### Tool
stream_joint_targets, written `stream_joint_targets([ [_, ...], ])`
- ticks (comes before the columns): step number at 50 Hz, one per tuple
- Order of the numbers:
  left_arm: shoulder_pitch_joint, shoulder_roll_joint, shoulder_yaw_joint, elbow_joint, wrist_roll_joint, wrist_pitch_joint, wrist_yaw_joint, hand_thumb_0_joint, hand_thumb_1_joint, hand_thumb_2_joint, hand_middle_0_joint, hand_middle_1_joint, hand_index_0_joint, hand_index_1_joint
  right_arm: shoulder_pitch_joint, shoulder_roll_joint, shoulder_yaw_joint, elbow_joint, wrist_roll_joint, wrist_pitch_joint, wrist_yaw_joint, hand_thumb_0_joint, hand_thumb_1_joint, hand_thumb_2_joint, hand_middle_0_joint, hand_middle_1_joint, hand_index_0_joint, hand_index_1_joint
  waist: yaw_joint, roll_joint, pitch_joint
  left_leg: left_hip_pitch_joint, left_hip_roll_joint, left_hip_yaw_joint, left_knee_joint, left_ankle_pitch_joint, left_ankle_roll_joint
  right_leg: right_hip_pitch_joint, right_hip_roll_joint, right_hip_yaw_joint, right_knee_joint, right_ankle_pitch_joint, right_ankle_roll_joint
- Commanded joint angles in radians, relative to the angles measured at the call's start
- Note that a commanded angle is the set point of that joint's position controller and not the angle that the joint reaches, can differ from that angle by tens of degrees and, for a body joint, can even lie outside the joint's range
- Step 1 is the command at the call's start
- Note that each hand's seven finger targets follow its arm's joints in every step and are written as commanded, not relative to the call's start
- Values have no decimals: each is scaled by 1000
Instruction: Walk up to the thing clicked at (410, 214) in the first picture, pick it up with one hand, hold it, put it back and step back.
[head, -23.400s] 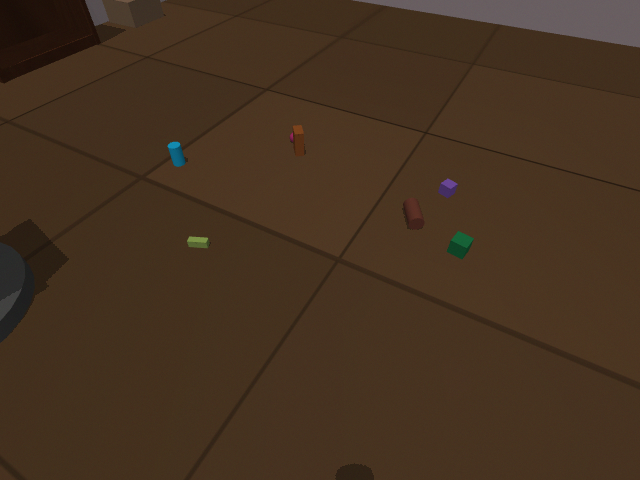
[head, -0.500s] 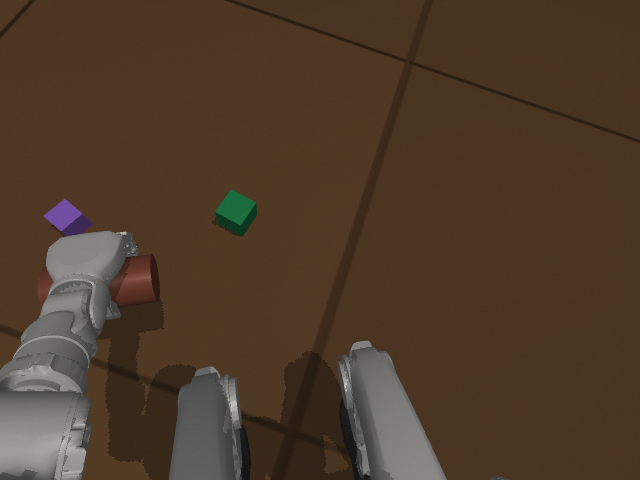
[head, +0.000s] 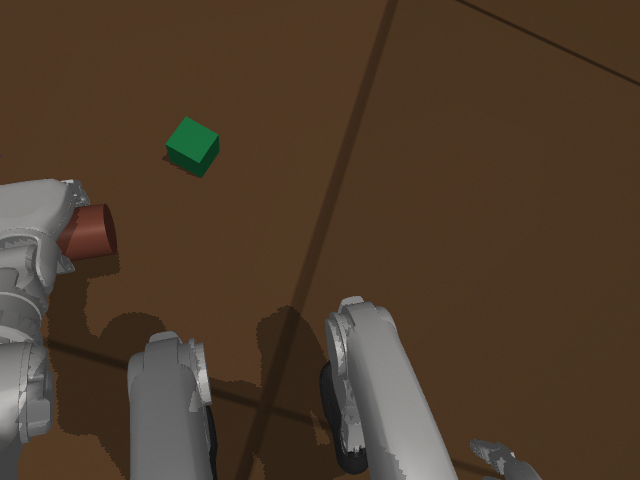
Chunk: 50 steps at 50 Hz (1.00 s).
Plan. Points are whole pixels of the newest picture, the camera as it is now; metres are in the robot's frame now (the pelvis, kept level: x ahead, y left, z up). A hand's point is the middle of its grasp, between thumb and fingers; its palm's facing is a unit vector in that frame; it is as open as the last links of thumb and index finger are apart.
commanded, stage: crouch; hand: left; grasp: from above
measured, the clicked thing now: (53, 237) +0.47 +0.28 -0.20
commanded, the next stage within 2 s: lower in 0.50 s
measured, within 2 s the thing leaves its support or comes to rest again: neither
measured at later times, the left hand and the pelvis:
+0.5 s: hand (68, 245) +0.46 +0.27 -0.24, palm faces -0.46 -0.05 -0.89, open 9.8 cm; pelvis -0.01 +0.00 -0.06, yaw -2 degrees
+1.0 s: hand (81, 252) +0.47 +0.28 -0.30, palm faces -0.48 -0.07 -0.87, open 9.7 cm; pelvis -0.01 +0.01 -0.09, yaw -4 degrees
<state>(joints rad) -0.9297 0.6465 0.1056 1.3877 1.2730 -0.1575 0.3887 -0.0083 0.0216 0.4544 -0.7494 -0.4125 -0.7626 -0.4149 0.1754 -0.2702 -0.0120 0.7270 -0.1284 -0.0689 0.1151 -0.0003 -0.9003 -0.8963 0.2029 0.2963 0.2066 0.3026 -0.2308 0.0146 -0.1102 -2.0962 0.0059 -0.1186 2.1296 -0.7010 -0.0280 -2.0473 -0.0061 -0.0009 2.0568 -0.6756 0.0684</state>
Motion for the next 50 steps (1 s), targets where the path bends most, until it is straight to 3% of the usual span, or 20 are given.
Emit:
stream_joint_targets([
  [1,-340,313,40,-151,-7,-6,25,0,732,773,-1089,-591,-1093,-588,239,-228,-68,-5,5,6,-3,0,-901,-900,200,299,200,299,3,250,-718,524,-7,91,-189,284,43,327,16,-99,-175,283,-94],
  [7,-380,331,42,-157,-8,-39,8,0,757,773,-1105,-606,-1111,-600,244,-229,-56,0,-2,13,11,0,-904,-901,200,300,200,300,-11,252,-711,464,-10,100,-128,271,47,323,20,-96,-138,286,-89],
  [9,-420,374,59,-182,-1,-55,14,0,781,784,-1120,-609,-1125,-604,241,-237,-57,7,-3,16,12,0,-903,-901,200,300,200,300,-8,285,-738,466,-9,100,-114,276,44,301,23,-99,-112,286,-92],
  [13,-465,383,60,-168,11,-74,30,0,776,759,-1114,-596,-1121,-589,240,-241,-53,15,-8,17,14,0,-905,-901,200,300,200,300,-29,307,-712,459,-9,95,-100,232,41,234,23,-112,-85,246,-96],
  [15,-458,389,62,-161,19,-81,40,0,781,742,-1120,-588,-1128,-581,237,-242,-48,16,-12,19,14,0,-906,-901,200,300,200,300,-23,323,-720,459,-9,95,-93,221,39,216,25,-116,-70,233,-98],
  [23,-475,405,62,-111,36,-61,75,0,738,768,-1106,-573,-1102,-577,230,-247,-26,24,-20,18,9,0,-905,-901,200,300,200,300,-33,340,-697,429,-14,98,-57,193,42,158,25,-124,-37,222,-99],
  [32,-469,397,36,-41,28,-41,49,0,731,774,-1139,-521,-1119,-542,238,-262,3,18,-22,8,15,0,-903,-899,200,300,200,300,-65,331,-628,377,-15,84,-24,213,44,139,22,-139,0,242,-97],
  [35,-462,388,20,-3,28,-48,44,0,743,715,-1134,-509,-1124,-520,231,-262,15,14,-25,6,17,0,-901,-898,200,300,200,300,-77,306,-613,358,-15,78,1,213,46,136,30,-147,8,242,-95],
  [41,-464,435,34,-19,32,-80,48,0,780,730,-1175,-506,-1161,-522,226,-275,33,11,-34,3,24,0,-905,-900,200,300,200,300,-81,323,-610,338,-16,75,41,236,45,145,35,-155,43,267,-91],
  [42,-453,461,51,-19,30,-84,57,0,797,682,-1172,-496,-1166,-502,218,-282,28,8,-30,4,23,0,-902,-898,200,300,200,300,-66,345,-606,337,-17,74,29,230,40,126,35,-158,52,254,-96],
  [46,-464,481,70,-92,43,-103,86,0,814,694,-1177,-508,-1172,-513,214,-286,22,2,-41,1,28,0,-903,-898,200,300,200,300,-82,405,-639,392,-10,68,50,247,32,109,39,-168,80,272,-98],
  [50,-444,503,93,-115,47,-96,115,0,847,708,-1210,-494,-1200,-505,205,-287,21,-1,-48,3,33,0,-904,-899,200,300,200,300,-75,439,-650,390,-9,77,64,258,33,112,39,-163,92,287,-97],
])
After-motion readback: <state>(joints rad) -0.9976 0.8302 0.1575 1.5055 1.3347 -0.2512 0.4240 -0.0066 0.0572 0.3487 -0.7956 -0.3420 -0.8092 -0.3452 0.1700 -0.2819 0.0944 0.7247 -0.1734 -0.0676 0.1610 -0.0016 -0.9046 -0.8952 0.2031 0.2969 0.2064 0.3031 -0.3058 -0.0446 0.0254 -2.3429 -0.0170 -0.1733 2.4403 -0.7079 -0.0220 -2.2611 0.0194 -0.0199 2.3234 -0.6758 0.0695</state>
